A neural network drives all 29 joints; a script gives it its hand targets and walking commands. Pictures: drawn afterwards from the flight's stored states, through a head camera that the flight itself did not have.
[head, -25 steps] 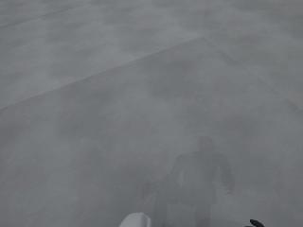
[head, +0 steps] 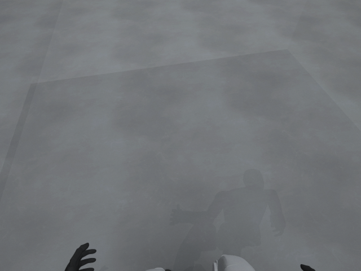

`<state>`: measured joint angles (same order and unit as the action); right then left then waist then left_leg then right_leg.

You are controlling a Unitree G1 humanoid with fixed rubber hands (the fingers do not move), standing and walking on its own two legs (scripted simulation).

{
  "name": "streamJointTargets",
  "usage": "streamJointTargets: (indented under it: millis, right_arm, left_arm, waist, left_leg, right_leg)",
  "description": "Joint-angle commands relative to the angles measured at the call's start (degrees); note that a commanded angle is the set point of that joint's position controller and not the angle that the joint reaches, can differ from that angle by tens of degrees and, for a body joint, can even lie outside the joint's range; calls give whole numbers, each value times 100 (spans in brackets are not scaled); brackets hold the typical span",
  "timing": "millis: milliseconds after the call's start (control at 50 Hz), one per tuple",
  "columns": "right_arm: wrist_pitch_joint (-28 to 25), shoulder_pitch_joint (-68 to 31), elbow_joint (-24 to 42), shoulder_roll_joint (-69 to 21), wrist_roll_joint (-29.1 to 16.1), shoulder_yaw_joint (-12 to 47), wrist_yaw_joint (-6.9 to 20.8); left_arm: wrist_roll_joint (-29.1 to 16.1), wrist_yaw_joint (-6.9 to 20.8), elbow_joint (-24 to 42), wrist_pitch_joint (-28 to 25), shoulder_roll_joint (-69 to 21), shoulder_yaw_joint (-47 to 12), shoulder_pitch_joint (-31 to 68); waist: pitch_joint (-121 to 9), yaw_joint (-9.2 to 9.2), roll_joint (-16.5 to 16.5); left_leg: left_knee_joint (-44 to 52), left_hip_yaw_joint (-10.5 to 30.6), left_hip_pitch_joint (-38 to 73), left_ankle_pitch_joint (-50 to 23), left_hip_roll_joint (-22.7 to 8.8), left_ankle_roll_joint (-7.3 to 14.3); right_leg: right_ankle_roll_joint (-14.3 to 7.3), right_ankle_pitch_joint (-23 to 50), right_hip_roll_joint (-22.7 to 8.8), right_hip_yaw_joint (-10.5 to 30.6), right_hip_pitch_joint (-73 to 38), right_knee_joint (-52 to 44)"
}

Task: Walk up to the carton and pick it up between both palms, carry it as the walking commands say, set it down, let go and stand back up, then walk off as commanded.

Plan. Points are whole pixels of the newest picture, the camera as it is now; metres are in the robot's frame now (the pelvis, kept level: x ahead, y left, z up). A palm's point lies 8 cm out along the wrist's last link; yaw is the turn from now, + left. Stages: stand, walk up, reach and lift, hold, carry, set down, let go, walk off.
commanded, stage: walk off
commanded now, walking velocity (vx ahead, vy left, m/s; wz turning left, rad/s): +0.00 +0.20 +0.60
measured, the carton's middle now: out of the picture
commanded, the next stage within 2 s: none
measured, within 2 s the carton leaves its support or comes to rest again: neither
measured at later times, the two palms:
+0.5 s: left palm out of the picture -0.08 +0.45 -0.14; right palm (227, 265) +0.14 -0.09 -0.11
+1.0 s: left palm out of the picture -0.22 +0.47 -0.09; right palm out of the picture +0.12 +0.04 -0.12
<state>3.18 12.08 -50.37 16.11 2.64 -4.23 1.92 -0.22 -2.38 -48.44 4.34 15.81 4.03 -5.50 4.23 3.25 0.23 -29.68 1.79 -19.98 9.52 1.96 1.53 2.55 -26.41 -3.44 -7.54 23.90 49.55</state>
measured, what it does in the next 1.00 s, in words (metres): steps to the left, turning left: right foot, then left foot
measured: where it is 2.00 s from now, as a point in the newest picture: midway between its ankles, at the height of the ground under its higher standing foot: outside the picture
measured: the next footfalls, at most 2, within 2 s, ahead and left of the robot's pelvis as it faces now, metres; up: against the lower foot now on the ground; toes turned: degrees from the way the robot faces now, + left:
right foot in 0.06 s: +0.06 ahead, -0.09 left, +0.00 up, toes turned -5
left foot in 0.46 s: -0.03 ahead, +0.29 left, +0.00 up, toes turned +23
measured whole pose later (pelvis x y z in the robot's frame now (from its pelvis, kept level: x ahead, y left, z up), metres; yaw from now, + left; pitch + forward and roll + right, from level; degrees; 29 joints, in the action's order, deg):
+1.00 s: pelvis -0.10 +0.21 +0.01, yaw +36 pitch +0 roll +3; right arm 4.8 10.6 -49.1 16.7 2.7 -4.1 4.4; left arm 0.8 -4.0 -51.5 1.8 15.3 3.4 -13.6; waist 3.8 0.4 1.6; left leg -67.1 1.9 -31.1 20.0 2.0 -2.9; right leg 0.1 -14.1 -7.4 -10.5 11.5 25.8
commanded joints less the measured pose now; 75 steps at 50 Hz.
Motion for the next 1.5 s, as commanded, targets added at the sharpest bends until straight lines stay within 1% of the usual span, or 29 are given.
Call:
streamJointTargets:
  millis: [0, 20, 40, 60, 100, 200, 280, 360, 400, 420, 440, 500, 520, 560, 680, 760, 780, 800, 820, 880, 1000, 1120, 1160, 1200, 1240, 1280, 1300, 1360, 1480]
  right_arm:
    - [23, 231, 268, 594, -153, -91, 1]
    - [39, 62, 281, 248, -237, -20, -18]
    - [25, -17, 472, -139, -279, 77, -63]
    - [92, -113, 404, 389, -64, -62, -111]
    - [156, 415, 266, 776, -35, -237, 58]
    - [137, 328, 223, 214, -226, -77, 280]
    - [84, -701, 633, 93, -316, -13, 263]
    - [-21, -270, 376, 95, -213, -32, 162]
    - [-135, 549, -36, 642, -130, -162, 126]
    - [-142, 1059, -139, 1182, -138, -284, 72]
    - [-176, 1188, -130, 1975, -169, -395, 106]
    - [-169, 223, -6, 1254, -57, -220, -33]
    - [-193, 250, 58, 1401, -117, -324, -146]
    - [-159, -389, 329, 810, -89, -125, -59]
    - [-117, 36, 415, 712, -53, -49, -12]
    - [1, 103, 400, 677, -61, -43, 51]
    - [-10, 253, 398, 770, -173, -15, -11]
    - [7, -141, 591, 439, -192, 16, 44]
    - [21, -254, 617, 355, -159, -18, 16]
    - [89, 348, 331, 937, 25, -217, 140]
    - [118, -388, 525, 124, -213, 8, 284]
    - [-22, -544, 459, 98, -345, 58, 190]
    - [-58, -364, 400, 257, -258, 14, 188]
    - [-136, 449, -4, 537, -165, -39, 53]
    - [-185, 1234, -183, 2007, -156, -374, 54]
    - [-152, 806, -68, 1784, -113, -383, -90]
    - [-147, 545, 50, 1495, -104, -383, -134]
    - [-156, 83, 208, 872, 7, -136, -160]
    - [-48, 185, 303, 703, -80, -30, 74]
  left_arm:
    - [-26, -179, -237, -67, 378, 118, -1554]
    - [89, -188, -281, -111, 714, 172, -1914]
    - [217, -228, -311, -131, 1383, 317, -2066]
    - [238, -284, -220, -137, 1318, 266, -1356]
    - [133, -243, 125, -203, 1073, 169, -38]
    - [156, -67, 14, -304, 743, 194, -461]
    - [185, 1, -153, -294, 1014, 281, -1048]
    - [237, 49, -59, -323, 1555, 448, -784]
    - [259, 111, -64, -326, 1329, 411, -770]
    - [309, 169, 97, -262, 797, 293, -682]
    - [189, 196, 436, -119, 312, 127, -570]
    - [-5, 169, 367, -15, 709, 238, -270]
    - [107, 97, 217, -50, 528, 167, -414]
    - [24, 56, 0, -55, 629, 221, -653]
    - [41, -105, 126, 1, 193, 47, -408]
    - [-59, -191, -151, -146, 269, 38, -1077]
    - [4, -240, -190, -201, 428, 91, -1587]
    - [70, -229, -246, -215, 898, 188, -1860]
    - [137, -242, -139, -234, 1555, 317, -1256]
    - [104, -165, 190, -237, 552, 82, -51]
    - [129, -51, -172, -399, 962, 140, -1131]
    - [185, 114, -77, -374, 1386, 359, -1070]
    - [204, 104, -49, -336, 1417, 388, -870]
    - [249, 179, 50, -329, 1178, 335, -825]
    - [157, 231, 498, -217, 512, 187, -529]
    - [118, 103, 585, -78, 497, 111, -244]
    - [32, 133, 464, -51, 612, 151, -183]
    - [37, 18, 244, 7, 567, 184, -655]
    - [-7, -87, 299, -3, 524, 118, -372]
  waist:
    - [-744, -547, 499]
    - [-605, -761, 45]
    - [-500, -876, -1598]
    - [-1, -519, -1338]
    - [5, 124, -693]
    - [-277, -165, -973]
    - [-51, -640, -1400]
    - [-518, -444, -1584]
    - [-909, -154, -511]
    - [-524, 388, 1917]
    - [-570, 287, 3373]
    - [-446, -96, 1292]
    - [-833, 6, 1671]
    - [-907, -438, 1034]
    - [-551, -216, 534]
    - [-714, -325, 713]
    - [-736, -665, 319]
    - [-900, -943, -829]
    - [-326, -590, -2176]
    - [60, 84, -255]
    - [-707, -376, -1000]
    - [-567, -648, -1842]
    - [-423, -455, -1505]
    - [-645, -51, 7]
    - [-715, 382, 2931]
    - [-793, 243, 1395]
    - [-735, 174, 1049]
    - [-914, -317, 666]
    - [-575, -96, 900]
  left_leg:
    - [856, 1679, -491, -362, -972, 490]
    - [307, 1137, -1365, 732, -383, 164]
    - [-1449, 282, -2246, 2041, 256, -227]
    - [-3048, 368, -1915, 1902, -337, -275]
    - [-4007, 504, -1199, 1335, -361, -347]
    - [-3511, -137, -1519, 848, -436, -710]
    - [-2257, -418, -1118, 470, -697, -689]
    - [-649, -960, 81, 1150, -549, -672]
    - [163, -782, 1463, 272, -462, -531]
    - [1016, 414, 1729, -1647, -1331, -221]
    - [992, 2236, 1561, -3198, -2349, 376]
    - [786, 835, 1115, -2745, -1621, 853]
    - [646, 756, 1118, -2590, -1495, 745]
    - [609, 670, 377, -2677, -950, 551]
    - [981, 1480, 93, -1716, -1312, 1048]
    - [931, 2130, 355, -1409, -1006, 780]
    - [538, 1951, -139, -912, -790, 501]
    - [-322, 1179, -772, 276, -217, 4]
    - [-1900, 459, -1836, 1990, 411, -185]
    - [-3882, 297, -1213, 1236, -298, -376]
    - [-3684, -101, -1436, 895, -408, -670]
    - [-1298, -673, -151, 1167, -552, -809]
    - [-780, -1011, -61, 1053, -472, -702]
    - [573, -870, 1119, -305, -452, -471]
    - [767, 2144, 2224, -4395, -2310, 563]
    - [769, 1221, 1384, -3518, -2190, 1113]
    - [693, 908, 1399, -3064, -1668, 918]
    - [422, 642, 1325, -3518, -1258, 728]
    - [845, 1661, 573, -2158, -1199, 1074]
  right_leg:
    - [-129, 1030, 164, 205, -2090, -2006]
    - [-295, 1063, -618, 682, -2565, -2824]
    - [-768, 367, -2846, 2776, -2973, -3845]
    - [-1314, 1387, -3345, 2760, -1532, -3976]
    - [-1032, 1622, -2503, 1331, -747, -3887]
    - [-873, 2322, -1474, -10, -1935, -3238]
    - [-706, 1058, -1742, -37, -1375, -3253]
    - [-617, 2160, -2130, -172, -1490, -2664]
    - [-183, 1643, -1627, -668, -784, -1295]
    - [90, -579, -930, -937, 293, 205]
    - [392, -2200, -243, -157, 1430, 1516]
    - [226, -503, -466, 228, 1552, 2293]
    - [207, -164, -528, 329, 1246, 2138]
    - [124, -9, -423, 318, 259, 1790]
    - [-109, 361, -93, 224, -218, 100]
    - [-170, 751, 155, 411, -1214, -1774]
    - [-146, 1363, -232, 447, -1947, -2652]
    - [-527, 838, -1562, 1647, -2728, -3548]
    - [-830, 2203, -2920, 2730, -2411, -3663]
    - [-1134, 2529, -2084, 1428, -1086, -3621]
    - [-623, 4505, -1538, 60, -2361, -2801]
    - [-726, 2629, -1631, -230, -1746, -2856]
    - [-705, 2831, -1925, -332, -1556, -2506]
    - [-195, 2131, -1566, -804, -1089, -1091]
    - [384, -1908, -146, -412, 1420, 1323]
    - [206, -954, -554, 109, 1270, 2160]
    - [213, -571, -656, 307, 1308, 2060]
    - [132, -106, -486, 299, 689, 1395]
    - [-131, 319, 99, 270, -139, -111]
